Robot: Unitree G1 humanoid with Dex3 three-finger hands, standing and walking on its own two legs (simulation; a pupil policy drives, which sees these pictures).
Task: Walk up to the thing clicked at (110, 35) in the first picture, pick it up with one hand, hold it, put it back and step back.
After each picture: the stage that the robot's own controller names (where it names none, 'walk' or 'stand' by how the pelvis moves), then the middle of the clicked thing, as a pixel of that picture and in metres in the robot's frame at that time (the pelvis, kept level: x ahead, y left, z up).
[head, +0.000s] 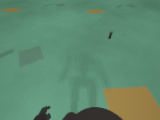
stand; (110, 34) +2.15 -0.56 -0.66
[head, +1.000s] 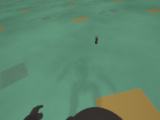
walk; (96, 39) +2.06 -0.07 -0.62
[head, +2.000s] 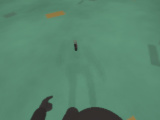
walk; (75, 45) +1.39 +0.34 -0.64
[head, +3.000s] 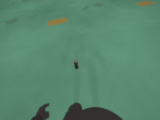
walk; (76, 63) +0.93 +0.31 -0.65
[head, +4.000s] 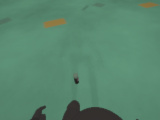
walk; (76, 78) +0.61 +0.23 -0.64
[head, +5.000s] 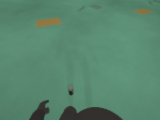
stand; (70, 90) +0.42 +0.20 -0.63
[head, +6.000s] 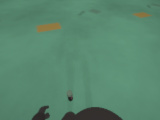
stand; (70, 96) +0.38 +0.21 -0.65
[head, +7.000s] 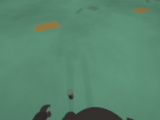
stand; (70, 94) +0.38 +0.22 -0.66
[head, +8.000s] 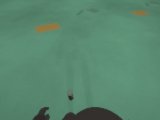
stand; (70, 95) +0.38 +0.22 -0.66
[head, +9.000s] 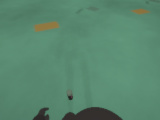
stand; (69, 95) +0.37 +0.22 -0.66
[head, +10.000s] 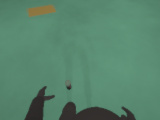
go down; (68, 85) +0.40 +0.21 -0.62
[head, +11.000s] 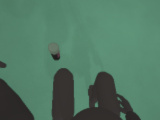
go down; (55, 53) +0.45 +0.27 -0.23
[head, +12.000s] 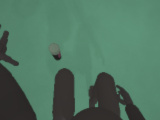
close in; (56, 53) +0.44 +0.26 -0.24
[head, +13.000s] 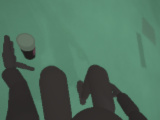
close; (28, 49) +0.42 +0.30 -0.15
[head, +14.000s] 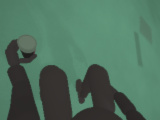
lift; (28, 49) +0.41 +0.30 -0.16
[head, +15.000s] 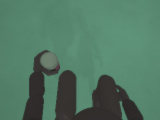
lift; (52, 64) +0.32 +0.25 -0.01
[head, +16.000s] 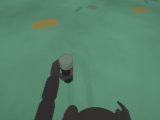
hold; (67, 71) +0.31 +0.15 +0.09
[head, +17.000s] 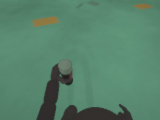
hold; (67, 74) +0.30 +0.15 +0.05
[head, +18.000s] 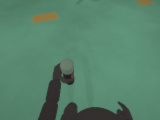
hold; (68, 74) +0.31 +0.15 +0.03
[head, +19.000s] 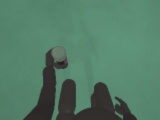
crouch; (61, 59) +0.40 +0.19 -0.04
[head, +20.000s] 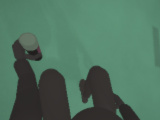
lower; (33, 50) +0.43 +0.27 -0.15
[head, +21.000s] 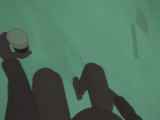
lower; (21, 46) +0.43 +0.29 -0.17
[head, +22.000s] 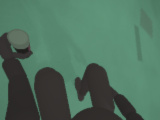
lower; (22, 47) +0.42 +0.30 -0.16
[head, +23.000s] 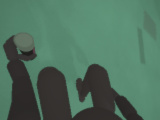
lower; (27, 49) +0.41 +0.29 -0.16
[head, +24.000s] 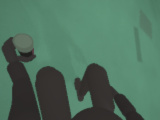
rest; (26, 50) +0.41 +0.29 -0.16
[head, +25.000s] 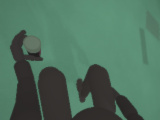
withdraw; (34, 50) +0.42 +0.27 -0.17
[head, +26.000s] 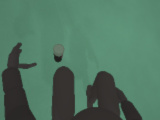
stand; (58, 54) +0.43 +0.24 -0.21
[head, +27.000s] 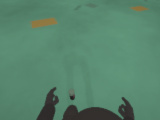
stand; (72, 94) +0.37 +0.16 -0.58
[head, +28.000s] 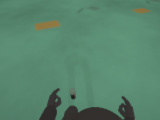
stand; (72, 94) +0.39 +0.17 -0.60
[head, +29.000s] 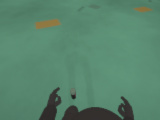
stand; (73, 94) +0.38 +0.17 -0.60
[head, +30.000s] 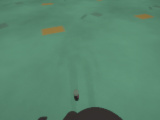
stand; (76, 95) +0.42 +0.16 -0.65
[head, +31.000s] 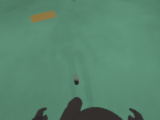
walk; (76, 80) +0.50 +0.19 -0.63
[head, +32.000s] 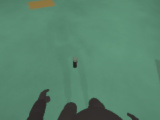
walk; (75, 62) +0.76 +0.16 -0.63
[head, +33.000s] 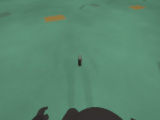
stand; (79, 60) +1.00 +0.18 -0.64
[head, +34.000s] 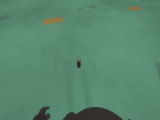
stand; (78, 62) +1.00 +0.19 -0.66
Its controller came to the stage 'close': yes
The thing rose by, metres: 0.68
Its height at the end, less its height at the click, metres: +0.00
